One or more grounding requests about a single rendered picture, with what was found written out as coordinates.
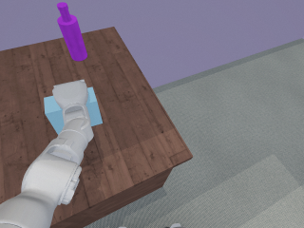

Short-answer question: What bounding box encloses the sponge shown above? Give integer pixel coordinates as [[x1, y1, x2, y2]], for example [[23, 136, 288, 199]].
[[44, 87, 103, 135]]

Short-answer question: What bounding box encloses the left robot upper arm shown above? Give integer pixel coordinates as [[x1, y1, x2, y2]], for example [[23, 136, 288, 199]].
[[0, 152, 82, 228]]

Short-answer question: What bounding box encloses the robot left forearm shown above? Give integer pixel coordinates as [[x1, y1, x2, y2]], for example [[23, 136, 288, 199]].
[[21, 103, 94, 192]]

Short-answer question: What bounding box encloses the robot left hand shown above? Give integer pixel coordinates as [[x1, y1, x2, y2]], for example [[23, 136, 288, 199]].
[[52, 79, 88, 109]]

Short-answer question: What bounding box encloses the table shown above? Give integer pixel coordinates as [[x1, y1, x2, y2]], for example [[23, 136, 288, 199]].
[[0, 27, 194, 228]]

